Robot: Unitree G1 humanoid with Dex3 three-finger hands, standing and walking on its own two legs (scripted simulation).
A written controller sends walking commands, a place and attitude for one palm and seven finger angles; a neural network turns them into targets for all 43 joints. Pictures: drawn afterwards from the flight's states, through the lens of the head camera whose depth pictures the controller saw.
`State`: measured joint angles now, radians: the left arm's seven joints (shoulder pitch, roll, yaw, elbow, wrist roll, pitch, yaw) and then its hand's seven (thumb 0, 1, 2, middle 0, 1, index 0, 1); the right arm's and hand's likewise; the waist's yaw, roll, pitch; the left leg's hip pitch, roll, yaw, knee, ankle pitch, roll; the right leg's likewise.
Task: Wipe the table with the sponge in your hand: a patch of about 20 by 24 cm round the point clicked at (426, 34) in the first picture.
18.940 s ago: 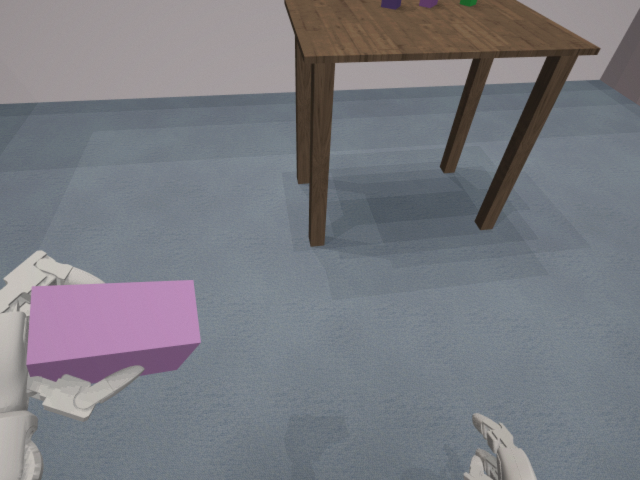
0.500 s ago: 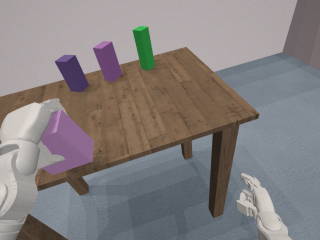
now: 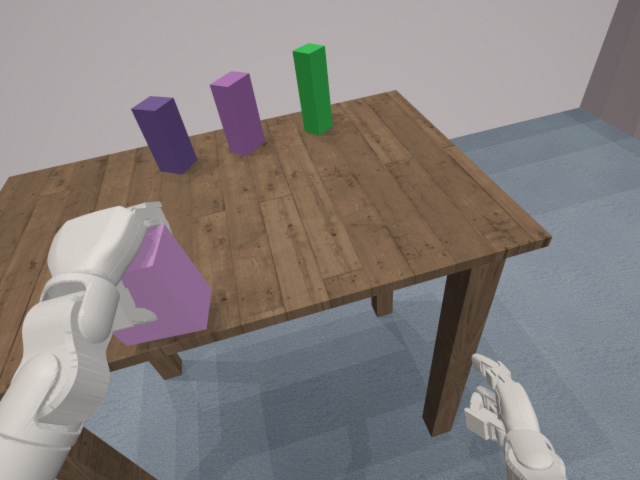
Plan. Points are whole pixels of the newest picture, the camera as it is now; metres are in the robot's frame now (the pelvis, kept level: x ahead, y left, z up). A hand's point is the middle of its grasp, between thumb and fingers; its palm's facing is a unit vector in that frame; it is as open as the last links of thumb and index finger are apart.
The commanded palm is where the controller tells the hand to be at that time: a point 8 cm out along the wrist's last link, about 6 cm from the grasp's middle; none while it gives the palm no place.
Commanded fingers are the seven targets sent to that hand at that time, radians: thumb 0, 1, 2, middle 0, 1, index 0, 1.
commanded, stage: move the sponge above the wiping area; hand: left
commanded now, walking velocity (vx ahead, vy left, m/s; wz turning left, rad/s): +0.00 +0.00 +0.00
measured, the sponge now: (154, 298) +0.26 +0.27 +0.12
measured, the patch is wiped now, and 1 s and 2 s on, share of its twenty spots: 0.00 0.00 0.00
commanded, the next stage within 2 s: none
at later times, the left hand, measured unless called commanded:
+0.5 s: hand (119, 258) +0.27 +0.29 +0.18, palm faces +0.13 -0.04 -0.99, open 10.4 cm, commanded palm +0.24 +0.29 +0.27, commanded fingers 0.00 0.10 1.30 -1.20 -1.60 -1.20 -1.60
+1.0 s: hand (112, 250) +0.28 +0.30 +0.18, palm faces +0.10 +0.00 -1.00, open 10.4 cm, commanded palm +0.25 +0.30 +0.25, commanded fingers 0.00 0.10 1.30 -1.20 -1.60 -1.20 -1.60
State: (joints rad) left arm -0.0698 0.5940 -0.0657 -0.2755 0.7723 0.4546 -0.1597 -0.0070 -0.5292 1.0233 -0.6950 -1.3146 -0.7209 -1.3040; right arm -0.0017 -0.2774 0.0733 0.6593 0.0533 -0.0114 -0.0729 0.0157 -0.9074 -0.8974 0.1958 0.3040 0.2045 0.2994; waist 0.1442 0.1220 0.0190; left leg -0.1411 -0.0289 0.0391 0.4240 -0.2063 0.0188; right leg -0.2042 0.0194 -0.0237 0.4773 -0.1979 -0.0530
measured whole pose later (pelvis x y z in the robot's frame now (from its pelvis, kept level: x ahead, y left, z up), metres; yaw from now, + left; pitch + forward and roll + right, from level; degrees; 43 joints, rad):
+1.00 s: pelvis +0.02 -0.01 +0.00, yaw +1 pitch -3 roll +1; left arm -0.11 0.67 0.03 -0.12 0.82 0.37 -0.16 0.00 -0.53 1.02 -0.70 -1.30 -0.73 -1.29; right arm 0.03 -0.29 0.06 0.68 0.05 0.00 -0.06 0.01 -0.91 -0.90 0.20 0.30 0.20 0.30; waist 0.13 0.11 0.01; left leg -0.13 -0.01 0.02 0.40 -0.22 0.00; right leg -0.18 0.04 -0.04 0.44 -0.20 -0.07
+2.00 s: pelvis +0.02 +0.00 +0.00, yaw +1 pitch -3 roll +1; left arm -0.22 0.65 0.07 0.00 0.82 0.42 -0.12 0.00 -0.53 1.02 -0.70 -1.29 -0.73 -1.29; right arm 0.01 -0.27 0.07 0.68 0.07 0.02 -0.04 0.01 -0.91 -0.90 0.20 0.30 0.21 0.30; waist 0.12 0.12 0.00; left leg -0.13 -0.02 0.02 0.38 -0.20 0.02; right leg -0.18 0.03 -0.03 0.40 -0.18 -0.05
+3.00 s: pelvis +0.02 -0.01 +0.00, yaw +2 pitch -2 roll +1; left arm -0.14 0.64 0.00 -0.07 0.83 0.48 -0.24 0.00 -0.52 1.02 -0.70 -1.29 -0.72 -1.28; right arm 0.03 -0.31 0.05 0.65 0.07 0.02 -0.06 0.01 -0.91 -0.90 0.20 0.30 0.20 0.30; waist 0.12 0.14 0.00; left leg -0.15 -0.02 0.00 0.40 -0.22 0.01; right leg -0.19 0.03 -0.05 0.43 -0.21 -0.06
